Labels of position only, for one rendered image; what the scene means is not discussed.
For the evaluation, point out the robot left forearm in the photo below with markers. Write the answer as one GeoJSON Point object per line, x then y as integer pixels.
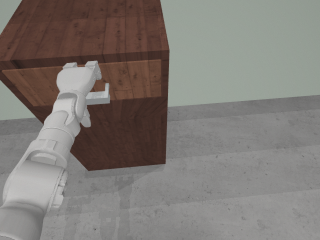
{"type": "Point", "coordinates": [55, 139]}

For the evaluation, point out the left robot hand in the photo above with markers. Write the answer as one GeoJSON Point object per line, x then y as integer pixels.
{"type": "Point", "coordinates": [81, 79]}

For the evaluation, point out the left robot upper arm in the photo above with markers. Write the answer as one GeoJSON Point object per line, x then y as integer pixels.
{"type": "Point", "coordinates": [37, 189]}

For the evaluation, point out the drawer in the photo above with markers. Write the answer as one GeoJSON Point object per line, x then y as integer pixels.
{"type": "Point", "coordinates": [127, 80]}

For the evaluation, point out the cabinet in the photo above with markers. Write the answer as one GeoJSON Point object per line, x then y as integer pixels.
{"type": "Point", "coordinates": [50, 33]}

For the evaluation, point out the handle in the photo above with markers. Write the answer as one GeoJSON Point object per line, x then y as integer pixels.
{"type": "Point", "coordinates": [99, 97]}

